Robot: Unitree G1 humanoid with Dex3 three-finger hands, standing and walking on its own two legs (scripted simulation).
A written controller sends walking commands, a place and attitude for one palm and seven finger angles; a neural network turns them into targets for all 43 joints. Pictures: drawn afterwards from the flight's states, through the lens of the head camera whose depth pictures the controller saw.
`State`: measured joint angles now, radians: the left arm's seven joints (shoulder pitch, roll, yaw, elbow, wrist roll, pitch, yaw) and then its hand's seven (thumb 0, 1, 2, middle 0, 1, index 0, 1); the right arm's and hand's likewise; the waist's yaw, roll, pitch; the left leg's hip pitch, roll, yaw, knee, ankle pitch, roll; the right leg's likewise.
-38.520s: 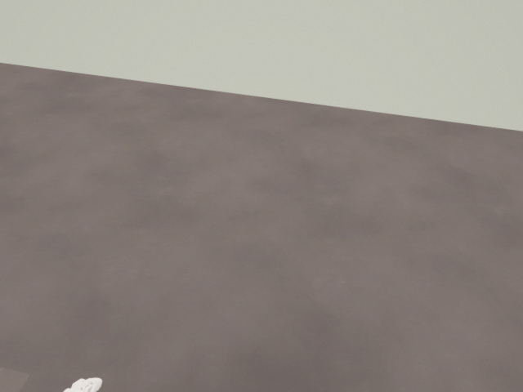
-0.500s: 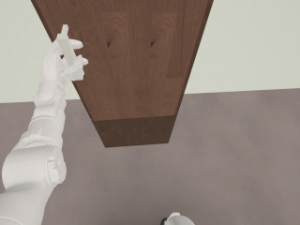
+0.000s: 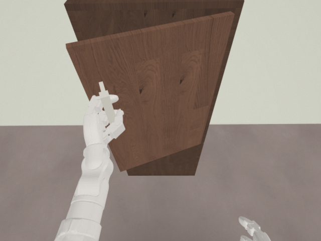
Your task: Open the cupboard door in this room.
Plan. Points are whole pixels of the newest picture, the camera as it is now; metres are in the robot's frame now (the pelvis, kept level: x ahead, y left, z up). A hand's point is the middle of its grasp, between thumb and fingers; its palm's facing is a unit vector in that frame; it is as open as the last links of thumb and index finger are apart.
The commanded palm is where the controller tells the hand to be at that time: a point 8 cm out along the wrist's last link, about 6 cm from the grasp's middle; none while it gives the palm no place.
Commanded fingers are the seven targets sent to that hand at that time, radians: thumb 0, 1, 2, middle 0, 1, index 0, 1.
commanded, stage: pull the door open along its arc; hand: left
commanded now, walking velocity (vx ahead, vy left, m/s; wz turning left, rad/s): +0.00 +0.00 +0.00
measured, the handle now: (109, 108) +0.42 +0.15 +0.10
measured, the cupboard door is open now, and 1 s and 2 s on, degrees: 21 41 43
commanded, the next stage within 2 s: open thumb and fingers to let go in 0.52 s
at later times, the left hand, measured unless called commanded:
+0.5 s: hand (154, 160) +0.27 +0.03 +0.10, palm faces +0.26 -0.96 -0.06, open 6.1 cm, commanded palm +0.20 +0.06 +0.10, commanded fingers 0.00 0.90 0.90 -0.40 -1.35 -0.40 -1.35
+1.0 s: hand (146, 154) +0.28 +0.04 +0.11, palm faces +0.38 -0.92 -0.03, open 9.7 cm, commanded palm +0.24 +0.08 +0.10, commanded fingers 0.00 -0.50 0.30 -0.30 -1.20 -0.30 -1.20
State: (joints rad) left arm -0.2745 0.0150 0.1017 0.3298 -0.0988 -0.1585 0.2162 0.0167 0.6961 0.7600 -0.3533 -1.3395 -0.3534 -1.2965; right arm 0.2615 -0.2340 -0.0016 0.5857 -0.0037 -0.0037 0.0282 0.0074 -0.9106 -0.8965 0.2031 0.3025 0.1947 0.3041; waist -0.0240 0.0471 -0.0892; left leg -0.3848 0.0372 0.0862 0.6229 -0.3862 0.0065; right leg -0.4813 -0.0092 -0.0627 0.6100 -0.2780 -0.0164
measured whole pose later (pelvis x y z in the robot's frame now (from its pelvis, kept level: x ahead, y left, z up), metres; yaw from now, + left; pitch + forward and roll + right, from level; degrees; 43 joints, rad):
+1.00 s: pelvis -0.02 -0.03 +0.00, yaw +4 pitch +0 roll +0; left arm -0.05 -0.11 -0.26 0.06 0.05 0.03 0.57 0.02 0.13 0.56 -0.34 -1.26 -0.34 -1.27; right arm 0.13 -0.20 0.02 0.62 -0.04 0.07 -0.02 0.01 -0.91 -0.90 0.20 0.30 0.19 0.30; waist 0.02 0.06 -0.02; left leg -0.24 0.04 -0.01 0.58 -0.33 -0.03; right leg -0.31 -0.01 -0.15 0.57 -0.27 -0.06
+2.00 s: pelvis -0.02 -0.01 +0.00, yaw +2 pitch -1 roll +0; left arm 0.13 0.02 -0.27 -0.12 -0.01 -0.01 0.12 -0.01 -0.50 0.30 -0.15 -0.30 -0.14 -0.31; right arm 0.20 -0.19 0.06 0.52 0.00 0.03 0.00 0.01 -0.91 -0.90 0.20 0.30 0.20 0.30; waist 0.02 0.03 -0.01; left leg -0.24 0.02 0.04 0.63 -0.37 0.00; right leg -0.33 -0.03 -0.09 0.63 -0.29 -0.03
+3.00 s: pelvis -0.02 +0.00 -0.01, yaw +3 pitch +1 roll +0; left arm 0.48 0.17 -0.05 -0.39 -0.14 -0.08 -0.11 -0.01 -0.50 0.30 -0.15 -0.30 -0.15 -0.30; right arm 0.26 -0.22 0.07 0.52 0.01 -0.23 -0.04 0.01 -0.91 -0.90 0.21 0.30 0.20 0.30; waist 0.04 0.04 -0.04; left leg -0.32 0.02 0.02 0.72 -0.42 0.00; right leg -0.39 -0.03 -0.11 0.70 -0.33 -0.02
